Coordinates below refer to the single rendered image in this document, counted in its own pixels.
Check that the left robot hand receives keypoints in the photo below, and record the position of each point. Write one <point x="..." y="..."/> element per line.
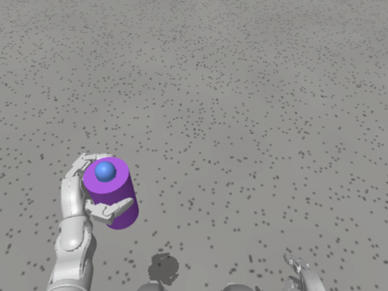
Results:
<point x="75" y="199"/>

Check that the left robot arm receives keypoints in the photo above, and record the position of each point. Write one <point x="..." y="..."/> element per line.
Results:
<point x="74" y="247"/>

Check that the right robot hand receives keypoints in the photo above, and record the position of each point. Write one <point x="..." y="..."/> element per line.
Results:
<point x="309" y="279"/>

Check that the bottle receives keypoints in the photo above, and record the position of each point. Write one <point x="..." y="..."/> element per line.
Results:
<point x="108" y="181"/>

